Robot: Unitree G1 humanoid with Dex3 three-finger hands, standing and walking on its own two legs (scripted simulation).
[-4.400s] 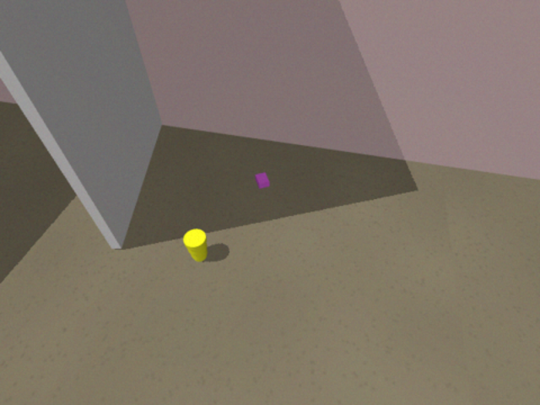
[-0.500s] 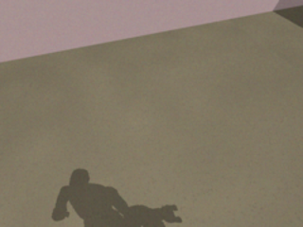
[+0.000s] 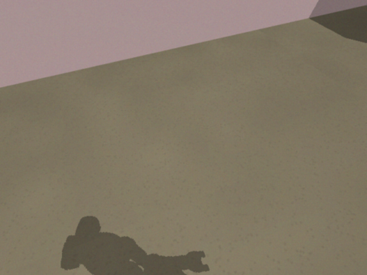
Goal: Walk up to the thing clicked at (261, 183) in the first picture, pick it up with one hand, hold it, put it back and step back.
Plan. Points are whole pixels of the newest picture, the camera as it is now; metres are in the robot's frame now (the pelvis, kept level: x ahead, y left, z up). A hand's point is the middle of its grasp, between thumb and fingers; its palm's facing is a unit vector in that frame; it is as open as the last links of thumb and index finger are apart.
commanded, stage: walk up
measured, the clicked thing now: out of the picture -0.75 +1.00 -0.75
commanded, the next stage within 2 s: stand in 0.18 s
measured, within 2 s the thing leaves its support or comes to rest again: neither
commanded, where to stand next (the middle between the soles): +0.07 +0.04 m, yaw +3 degrees
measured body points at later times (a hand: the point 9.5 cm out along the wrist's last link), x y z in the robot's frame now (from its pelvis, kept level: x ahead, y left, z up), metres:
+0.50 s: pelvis +0.00 +0.01 +0.01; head +0.01 +0.01 +0.46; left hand +0.09 +0.31 -0.12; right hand +0.08 -0.29 -0.12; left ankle +0.00 +0.13 -0.74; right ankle +0.02 -0.13 -0.74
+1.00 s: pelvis +0.00 +0.01 +0.01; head +0.01 +0.01 +0.46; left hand +0.04 +0.31 -0.13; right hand +0.09 -0.29 -0.12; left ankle +0.00 +0.13 -0.74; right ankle +0.02 -0.13 -0.74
